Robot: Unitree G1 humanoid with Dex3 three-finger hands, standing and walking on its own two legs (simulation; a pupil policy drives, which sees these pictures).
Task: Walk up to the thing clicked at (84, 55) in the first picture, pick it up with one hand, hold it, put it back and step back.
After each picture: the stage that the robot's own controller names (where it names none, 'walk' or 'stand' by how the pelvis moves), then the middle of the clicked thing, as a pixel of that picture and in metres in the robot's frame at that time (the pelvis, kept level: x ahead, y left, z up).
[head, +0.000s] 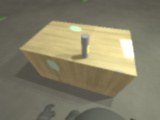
stand; (85, 47) +0.62 +0.12 +0.00
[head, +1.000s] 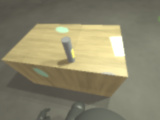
walk; (69, 51) +0.51 +0.25 +0.02
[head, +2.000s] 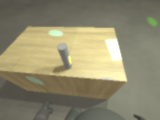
stand; (65, 57) +0.45 +0.24 +0.01
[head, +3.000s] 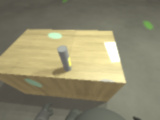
stand; (65, 60) +0.44 +0.24 +0.01
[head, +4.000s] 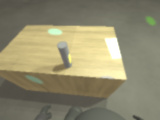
stand; (65, 56) +0.45 +0.25 +0.02
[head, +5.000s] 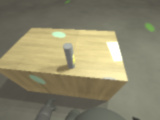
stand; (69, 57) +0.48 +0.22 +0.01
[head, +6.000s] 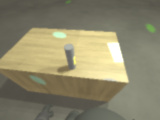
stand; (70, 58) +0.47 +0.21 +0.00
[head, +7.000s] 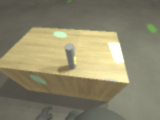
stand; (71, 58) +0.47 +0.21 +0.00
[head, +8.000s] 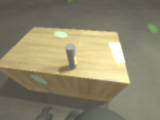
stand; (71, 58) +0.47 +0.21 +0.00
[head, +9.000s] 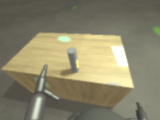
rise first; (73, 61) +0.45 +0.21 +0.01
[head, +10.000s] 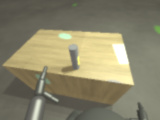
go down; (74, 58) +0.47 +0.21 +0.01
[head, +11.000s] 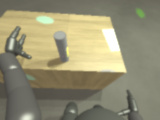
go down; (62, 49) +0.48 +0.20 +0.05
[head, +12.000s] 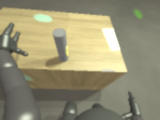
approach; (62, 48) +0.47 +0.20 +0.07
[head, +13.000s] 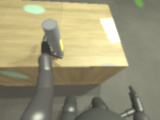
close in; (55, 42) +0.48 +0.21 +0.10
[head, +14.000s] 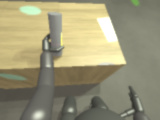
lift; (56, 36) +0.52 +0.20 +0.10
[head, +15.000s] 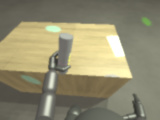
lift; (64, 56) +0.37 +0.19 +0.15
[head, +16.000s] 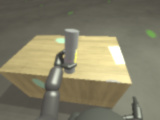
hold; (70, 53) +0.34 +0.15 +0.23
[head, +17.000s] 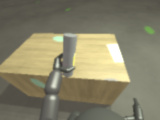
hold; (68, 56) +0.34 +0.16 +0.19
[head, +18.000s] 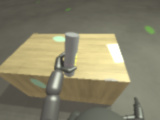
hold; (70, 56) +0.34 +0.15 +0.20
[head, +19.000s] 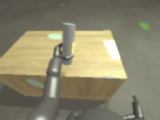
crouch; (68, 45) +0.43 +0.17 +0.20
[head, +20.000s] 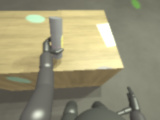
lower; (56, 40) +0.51 +0.20 +0.10
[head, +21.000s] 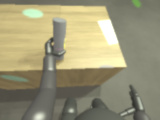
lower; (59, 41) +0.50 +0.19 +0.09
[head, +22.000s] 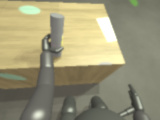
lower; (56, 38) +0.51 +0.19 +0.10
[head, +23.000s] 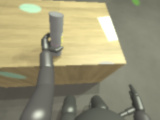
lower; (56, 37) +0.51 +0.20 +0.10
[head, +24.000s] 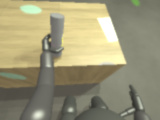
rest; (57, 38) +0.51 +0.19 +0.10
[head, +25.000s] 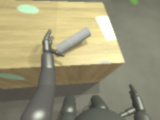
withdraw; (73, 40) +0.55 +0.09 +0.04
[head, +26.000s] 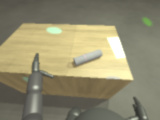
sink last; (88, 57) +0.53 +0.06 -0.04
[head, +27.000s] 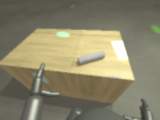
stand; (91, 57) +0.56 +0.07 -0.03
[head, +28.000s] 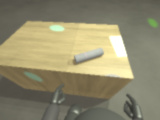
stand; (88, 55) +0.54 +0.07 -0.01
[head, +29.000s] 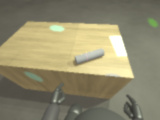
stand; (89, 56) +0.53 +0.06 -0.01
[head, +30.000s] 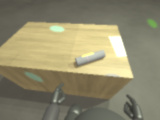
stand; (90, 57) +0.51 +0.05 -0.01
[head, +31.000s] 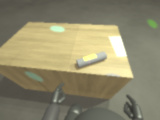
stand; (91, 59) +0.50 +0.04 -0.01
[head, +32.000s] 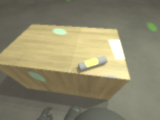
stand; (92, 63) +0.49 +0.03 -0.06
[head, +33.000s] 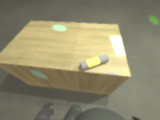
walk; (94, 62) +0.49 +0.01 -0.08
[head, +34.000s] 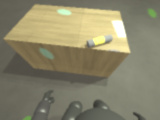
walk; (99, 41) +0.70 -0.03 -0.06
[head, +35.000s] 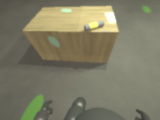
walk; (94, 25) +1.03 +0.09 -0.06
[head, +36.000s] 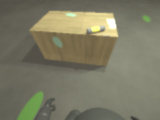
stand; (95, 29) +1.09 +0.03 -0.08
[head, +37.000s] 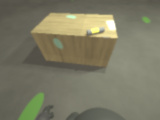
stand; (95, 31) +1.10 +0.03 -0.09
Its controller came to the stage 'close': yes
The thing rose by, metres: 0.21
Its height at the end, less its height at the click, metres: -0.09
